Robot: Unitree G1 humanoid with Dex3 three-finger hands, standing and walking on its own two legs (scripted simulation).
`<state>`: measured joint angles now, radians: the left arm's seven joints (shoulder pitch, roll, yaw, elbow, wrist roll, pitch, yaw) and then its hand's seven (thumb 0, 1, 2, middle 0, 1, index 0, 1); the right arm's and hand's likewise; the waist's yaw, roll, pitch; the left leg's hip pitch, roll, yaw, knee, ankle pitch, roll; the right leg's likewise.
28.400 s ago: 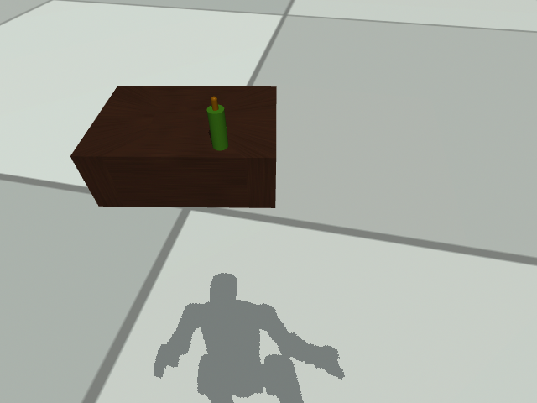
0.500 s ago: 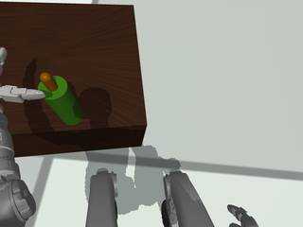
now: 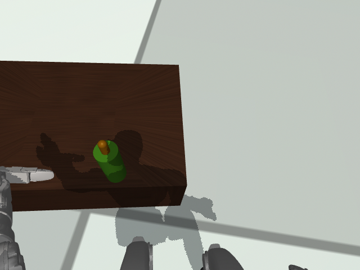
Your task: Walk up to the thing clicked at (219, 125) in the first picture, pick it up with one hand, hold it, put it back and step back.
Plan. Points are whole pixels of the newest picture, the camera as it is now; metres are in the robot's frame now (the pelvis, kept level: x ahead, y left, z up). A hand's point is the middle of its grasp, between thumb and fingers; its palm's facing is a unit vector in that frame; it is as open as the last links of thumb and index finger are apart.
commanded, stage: home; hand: left
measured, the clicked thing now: (110, 160) +0.46 +0.21 -0.23
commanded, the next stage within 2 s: none
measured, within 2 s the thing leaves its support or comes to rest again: neither
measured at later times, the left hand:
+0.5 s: hand (90, 249) +0.19 +0.18 -0.02, palm faces +0.14 -0.96 -0.26, open 17.2 cm
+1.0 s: hand (99, 259) +0.18 +0.16 -0.02, palm faces +0.15 -0.95 -0.27, open 17.4 cm
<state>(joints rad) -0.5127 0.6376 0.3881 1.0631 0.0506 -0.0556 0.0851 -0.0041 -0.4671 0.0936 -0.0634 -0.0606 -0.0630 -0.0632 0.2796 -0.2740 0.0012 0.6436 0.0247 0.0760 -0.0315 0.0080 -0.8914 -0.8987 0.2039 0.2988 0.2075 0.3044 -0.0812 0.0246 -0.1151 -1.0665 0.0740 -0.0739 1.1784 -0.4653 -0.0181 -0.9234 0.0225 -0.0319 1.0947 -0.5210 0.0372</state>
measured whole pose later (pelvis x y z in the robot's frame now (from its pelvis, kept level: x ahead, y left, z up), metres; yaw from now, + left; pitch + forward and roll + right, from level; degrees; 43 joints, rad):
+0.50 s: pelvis +0.02 -0.01 +0.05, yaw +1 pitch +7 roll -2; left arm 0.37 0.20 -0.01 0.21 -0.04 0.11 0.14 0.00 -0.49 0.09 -0.06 -0.06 -0.06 -0.06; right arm 0.21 -0.21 0.02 0.52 0.05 0.01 -0.12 0.01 -0.90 -0.90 0.20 0.30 0.21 0.30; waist -0.01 0.04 -0.10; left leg -0.62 0.05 -0.02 0.88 -0.39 -0.02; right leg -0.51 -0.01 0.00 0.84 -0.46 0.04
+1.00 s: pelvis +0.02 -0.03 +0.05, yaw +2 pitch +6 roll -1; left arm 0.44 0.20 -0.01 0.09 -0.03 0.18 0.14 -0.01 -0.54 0.06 -0.06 -0.05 -0.06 -0.06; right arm 0.26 -0.22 0.01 0.53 0.03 -0.07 -0.15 0.02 -0.90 -0.90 0.20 0.30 0.21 0.30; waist -0.02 0.02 -0.08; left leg -0.62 0.06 -0.04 0.91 -0.40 -0.04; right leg -0.52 0.00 -0.02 0.89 -0.48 0.01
